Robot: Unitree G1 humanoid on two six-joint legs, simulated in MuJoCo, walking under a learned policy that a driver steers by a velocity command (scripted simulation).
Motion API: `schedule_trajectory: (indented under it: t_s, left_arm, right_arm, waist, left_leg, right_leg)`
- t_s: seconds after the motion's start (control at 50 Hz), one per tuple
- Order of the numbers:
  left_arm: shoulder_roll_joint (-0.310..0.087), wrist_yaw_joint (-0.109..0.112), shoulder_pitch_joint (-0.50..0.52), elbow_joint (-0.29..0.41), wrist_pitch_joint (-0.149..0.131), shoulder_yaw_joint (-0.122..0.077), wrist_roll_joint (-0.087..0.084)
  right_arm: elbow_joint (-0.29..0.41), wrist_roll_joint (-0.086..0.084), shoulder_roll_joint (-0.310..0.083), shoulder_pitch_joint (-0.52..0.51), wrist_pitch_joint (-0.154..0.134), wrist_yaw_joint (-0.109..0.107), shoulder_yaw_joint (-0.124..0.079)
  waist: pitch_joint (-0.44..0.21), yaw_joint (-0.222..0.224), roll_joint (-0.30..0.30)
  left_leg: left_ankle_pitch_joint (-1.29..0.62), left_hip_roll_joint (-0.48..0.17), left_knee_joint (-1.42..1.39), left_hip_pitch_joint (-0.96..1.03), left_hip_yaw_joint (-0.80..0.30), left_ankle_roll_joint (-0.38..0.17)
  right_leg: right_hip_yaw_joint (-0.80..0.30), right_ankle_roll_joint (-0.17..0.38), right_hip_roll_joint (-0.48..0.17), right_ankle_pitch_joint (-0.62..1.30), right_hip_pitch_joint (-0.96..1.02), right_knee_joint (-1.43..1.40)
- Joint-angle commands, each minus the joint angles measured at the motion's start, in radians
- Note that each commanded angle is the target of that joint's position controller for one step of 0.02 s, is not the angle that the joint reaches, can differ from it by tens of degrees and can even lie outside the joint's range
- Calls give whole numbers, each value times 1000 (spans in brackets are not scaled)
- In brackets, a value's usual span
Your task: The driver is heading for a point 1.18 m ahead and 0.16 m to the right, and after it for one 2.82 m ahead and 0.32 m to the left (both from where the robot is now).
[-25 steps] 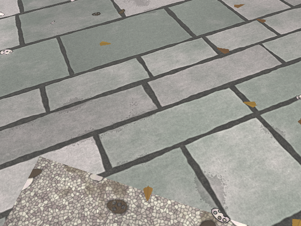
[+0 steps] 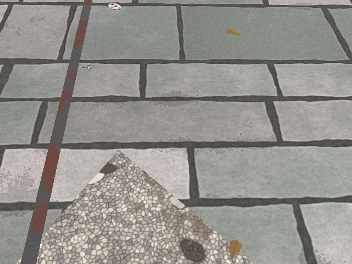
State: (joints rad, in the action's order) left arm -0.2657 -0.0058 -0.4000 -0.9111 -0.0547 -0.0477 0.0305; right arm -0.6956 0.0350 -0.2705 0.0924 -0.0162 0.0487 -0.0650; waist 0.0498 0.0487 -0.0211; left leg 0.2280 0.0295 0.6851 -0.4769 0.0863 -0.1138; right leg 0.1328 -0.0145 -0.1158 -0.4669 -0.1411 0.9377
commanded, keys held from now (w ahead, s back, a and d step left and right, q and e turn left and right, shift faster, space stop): w+q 0.08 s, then w+e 0.92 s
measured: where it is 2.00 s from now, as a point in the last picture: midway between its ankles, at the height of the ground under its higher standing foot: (226, 139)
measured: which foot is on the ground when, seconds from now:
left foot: down 0.00-0.50, up 0.52-0.98, down 1.00-1.00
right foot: up 0.00-0.50, down 0.52-1.00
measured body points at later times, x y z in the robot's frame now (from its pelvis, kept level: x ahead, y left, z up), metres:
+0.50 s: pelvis +0.29 +0.03 +0.01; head +0.32 +0.04 +0.45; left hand +0.45 +0.26 -0.12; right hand +0.25 -0.22 -0.13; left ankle +0.08 +0.07 -0.71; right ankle +0.42 -0.02 -0.71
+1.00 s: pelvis +0.59 +0.04 +0.01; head +0.62 +0.04 +0.46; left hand +0.63 +0.33 -0.12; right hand +0.75 -0.23 -0.07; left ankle +0.73 +0.12 -0.72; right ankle +0.42 -0.02 -0.71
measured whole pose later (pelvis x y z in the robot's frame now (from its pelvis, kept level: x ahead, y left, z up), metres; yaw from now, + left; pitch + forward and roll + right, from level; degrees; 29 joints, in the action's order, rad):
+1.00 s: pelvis +0.59 +0.04 +0.01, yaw -19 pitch +2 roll -1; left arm -0.29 0.00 -0.45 -0.89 -0.05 -0.08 0.01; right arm -0.68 0.03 -0.26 0.02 -0.07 0.01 0.02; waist 0.03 0.10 0.02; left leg 0.10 -0.01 0.49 -0.47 -0.04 -0.01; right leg -0.23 0.09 0.15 -0.44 -0.03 0.48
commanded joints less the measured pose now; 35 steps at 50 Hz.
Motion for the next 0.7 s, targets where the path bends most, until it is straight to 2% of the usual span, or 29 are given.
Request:
schedule_trajectory:
  t_s: [0.02,0.04,0.08,0.12,0.14,0.2,0.26,0.38,0.4,0.44,0.46,0.48,0.5,0.52,0.54,0.56,0.58,0.6,0.62,0.64,0.68,0.7]
  left_arm:
    - [-111,-17,142,170,-43,-14,-10]
    - [-98,-13,117,150,-48,-9,-8]
    - [-91,-12,66,127,-19,-7,20]
    - [-74,-22,32,107,12,-5,22]
    - [-65,-26,43,104,19,-4,19]
    - [-63,-32,161,127,28,-5,9]
    - [-54,-37,256,147,24,-1,-2]
    - [-25,-51,397,180,11,21,-7]
    - [-24,-51,400,182,8,24,-7]
    - [-38,-42,352,169,8,20,-8]
    - [-53,-36,287,150,8,15,-8]
    - [-80,-30,162,111,5,4,-9]
    - [-112,-23,17,68,-3,-11,-5]
    - [-159,-12,-144,32,-4,-33,9]
    - [-269,-4,-128,33,9,-66,17]
    - [-220,-13,-79,33,12,-62,-39]
    - [-192,-9,5,51,15,-57,-40]
    - [-129,-9,56,58,18,-45,-29]
    - [-98,-5,83,62,13,-36,-25]
    - [-83,0,97,59,7,-28,-26]
    - [-119,-3,83,55,-11,-35,-28]
    - [-139,-4,73,53,-16,-40,-29]
  right_arm:
    - [-36,-19,-230,304,2,-33,-65]
    - [-31,-22,-174,253,-5,-35,-50]
    - [-13,-29,-131,176,-20,-34,-33]
    - [-27,-33,-103,195,-47,-31,-20]
    - [-43,-36,-99,218,-55,-31,-17]
    - [-84,-36,-101,299,-64,-33,-12]
    - [-110,-31,-89,341,-69,-37,-2]
    - [-173,-13,-65,394,-77,-65,19]
    - [-182,-12,-67,390,-77,-72,22]
    - [-198,-7,-91,381,-78,-87,22]
    - [-204,-3,-109,375,-75,-96,19]
    - [-206,5,-130,356,-67,-103,14]
    - [-199,3,-155,329,-62,-104,7]
    - [-166,-11,-162,260,-66,-99,8]
    - [-119,-27,-41,347,-74,-74,29]
    - [-102,-3,-100,268,-83,-68,23]
    - [-66,-12,-102,200,-99,-58,28]
    - [-64,-13,-110,188,-108,-52,28]
    - [-66,-5,-102,183,-97,-50,28]
    - [-61,10,-89,198,-74,-46,33]
    - [-54,21,-59,208,-39,-40,42]
    - [-42,20,-53,186,-32,-39,46]
  waist:
    - [-125,-139,115]
    - [-60,-89,45]
    - [-59,-26,58]
    - [-77,-7,55]
    - [-65,-8,55]
    - [-11,-49,67]
    - [10,-79,70]
    - [65,-109,62]
    - [61,-102,61]
    - [11,-72,89]
    - [-26,-41,110]
    - [-82,13,122]
    - [-143,78,125]
    - [-222,176,70]
    - [-287,64,-210]
    - [-306,71,-46]
    - [-153,37,-15]
    - [-75,-3,60]
    - [-17,-40,92]
    - [-5,-71,84]
    - [-12,-89,50]
    - [-11,-89,33]
  left_leg:
    - [163,-349,-444,611,-660,-202]
    - [-23,-292,-433,474,-534,-160]
    - [-204,-200,-451,350,-397,-127]
    - [-359,-177,-468,338,-320,-123]
    - [-392,-169,-486,336,-289,-112]
    - [-477,-162,-520,389,-233,-53]
    - [-529,-154,-532,455,-173,-10]
    - [-708,-191,-551,580,-72,18]
    - [-802,-195,-532,598,-50,26]
    - [-1133,-204,-421,640,-20,48]
    - [-1273,-213,-321,662,-12,58]
    - [-1322,-221,-160,658,-9,67]
    - [-1241,-222,41,590,-3,70]
    - [-919,-178,366,387,33,74]
    - [192,48,793,-113,19,127]
    - [255,43,860,-238,-167,96]
    - [144,-23,779,-277,-197,85]
    - [94,-56,695,-237,-173,80]
    - [87,-79,631,-190,-164,87]
    - [87,-94,578,-135,-158,104]
    - [79,-106,474,-87,-127,130]
    - [51,-109,415,-80,-110,142]
  right_leg:
    - [-157,35,36,108,-667,422]
    - [-157,38,-3,183,-593,321]
    - [-159,22,-21,208,-467,240]
    - [-134,12,-12,238,-445,213]
    - [-123,9,-12,270,-457,182]
    - [-105,9,-14,377,-560,103]
    - [-99,29,10,465,-608,-7]
    - [-64,85,99,508,-579,-263]
    - [-40,99,119,491,-539,-304]
    - [16,133,184,414,-415,-339]
    - [29,151,214,361,-351,-344]
    - [18,174,233,324,-244,-363]
    - [-23,207,230,338,-82,-426]
    - [-177,280,109,325,159,-471]
    - [-704,475,-202,434,499,-448]
    - [-866,501,-207,375,477,-573]
    - [-734,459,-185,326,326,-635]
    - [-653,414,-151,367,186,-678]
    - [-582,376,-104,444,68,-696]
    - [-524,353,-60,490,-14,-715]
    - [-451,339,-13,579,-92,-729]
    - [-426,333,8,602,-117,-736]
Keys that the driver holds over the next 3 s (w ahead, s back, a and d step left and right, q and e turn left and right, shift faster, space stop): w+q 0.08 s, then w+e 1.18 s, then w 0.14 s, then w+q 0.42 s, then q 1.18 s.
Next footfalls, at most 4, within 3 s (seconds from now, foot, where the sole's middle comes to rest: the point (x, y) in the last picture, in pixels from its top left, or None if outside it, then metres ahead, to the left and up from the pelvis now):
0.52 right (190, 262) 0.45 -0.02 -0.75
1.00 left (161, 181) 0.77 0.11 -0.75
1.50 right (237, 163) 0.89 -0.22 -0.75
2.02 left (223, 107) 1.21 -0.17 -0.75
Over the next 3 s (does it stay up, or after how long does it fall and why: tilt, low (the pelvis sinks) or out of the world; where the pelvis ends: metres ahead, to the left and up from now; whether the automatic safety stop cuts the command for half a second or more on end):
stays up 1.10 -0.24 0.03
